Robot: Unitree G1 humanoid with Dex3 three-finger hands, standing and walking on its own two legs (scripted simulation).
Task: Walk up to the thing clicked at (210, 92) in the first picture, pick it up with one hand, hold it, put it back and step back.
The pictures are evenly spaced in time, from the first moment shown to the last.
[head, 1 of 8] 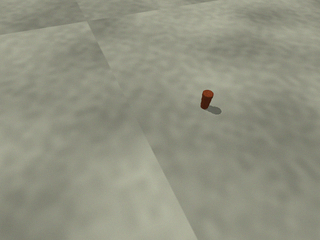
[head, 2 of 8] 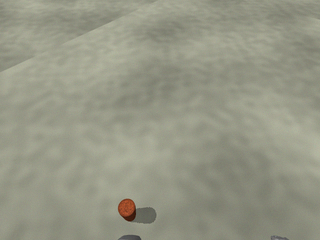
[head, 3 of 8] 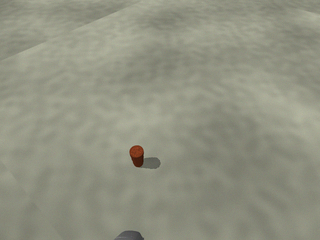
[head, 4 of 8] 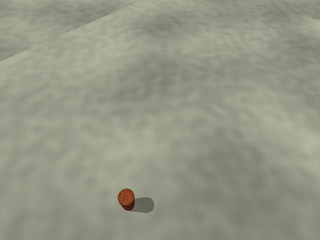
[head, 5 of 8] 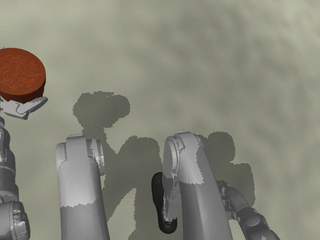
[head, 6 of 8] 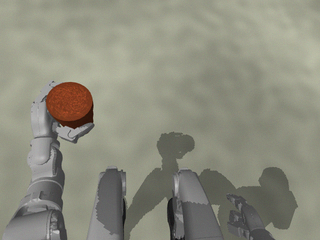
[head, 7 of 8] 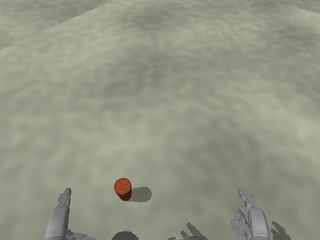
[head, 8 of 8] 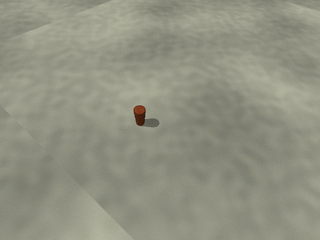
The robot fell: no
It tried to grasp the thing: yes
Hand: left
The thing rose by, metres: 0.69
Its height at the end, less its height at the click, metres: +0.00
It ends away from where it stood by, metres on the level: 0.03
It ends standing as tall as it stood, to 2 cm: yes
